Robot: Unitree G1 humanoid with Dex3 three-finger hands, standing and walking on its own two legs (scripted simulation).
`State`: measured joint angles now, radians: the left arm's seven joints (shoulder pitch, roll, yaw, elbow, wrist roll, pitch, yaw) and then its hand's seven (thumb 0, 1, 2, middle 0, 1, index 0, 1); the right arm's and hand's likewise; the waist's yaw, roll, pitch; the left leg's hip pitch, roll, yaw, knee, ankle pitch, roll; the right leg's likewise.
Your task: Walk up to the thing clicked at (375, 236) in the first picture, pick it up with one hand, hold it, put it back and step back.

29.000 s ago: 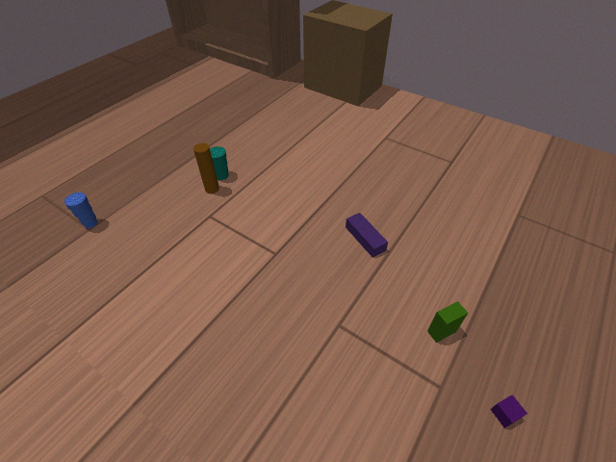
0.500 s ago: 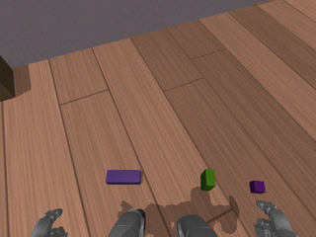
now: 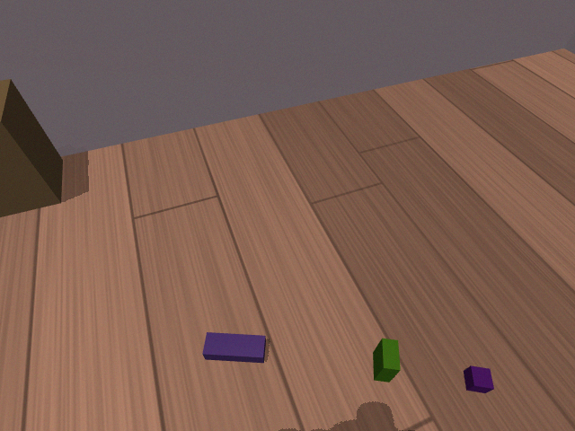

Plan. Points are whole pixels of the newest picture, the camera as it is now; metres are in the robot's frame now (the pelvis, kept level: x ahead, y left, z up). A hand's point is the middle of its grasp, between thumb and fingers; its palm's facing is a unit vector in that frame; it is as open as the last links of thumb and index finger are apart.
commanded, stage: walk up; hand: left
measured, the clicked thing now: (235, 347) +0.46 +0.21 -0.73
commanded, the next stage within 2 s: stand in 1.78 s
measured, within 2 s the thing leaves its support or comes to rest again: neither
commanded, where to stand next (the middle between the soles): +0.08 -0.03 m, yaw +0 degrees
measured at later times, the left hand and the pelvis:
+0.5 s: hand out of the picture +0.13 +0.25 -0.14, palm faces -0.03 -0.89 -0.46, open 7.4 cm; pelvis +0.01 -0.02 -0.02, yaw +1 degrees
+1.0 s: hand out of the picture -0.01 +0.27 -0.17, palm faces -0.01 -0.93 -0.36, open 7.4 cm; pelvis -0.06 -0.01 -0.01, yaw +1 degrees
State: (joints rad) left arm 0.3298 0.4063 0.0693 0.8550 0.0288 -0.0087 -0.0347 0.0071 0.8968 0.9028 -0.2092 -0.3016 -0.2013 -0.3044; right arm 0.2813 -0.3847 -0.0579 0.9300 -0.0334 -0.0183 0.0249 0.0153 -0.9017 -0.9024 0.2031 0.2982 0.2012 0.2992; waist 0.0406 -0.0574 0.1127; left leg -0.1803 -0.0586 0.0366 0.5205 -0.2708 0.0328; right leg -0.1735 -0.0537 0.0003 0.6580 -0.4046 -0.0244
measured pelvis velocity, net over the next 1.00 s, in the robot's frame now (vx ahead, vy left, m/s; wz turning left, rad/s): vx -0.06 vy -0.01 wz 0.01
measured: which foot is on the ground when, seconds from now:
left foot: down 0.00-0.38, up 0.40-0.68, down 0.70-1.00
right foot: down 0.00-0.00, up 0.02-0.34, down 0.36-0.74, up 0.76-1.00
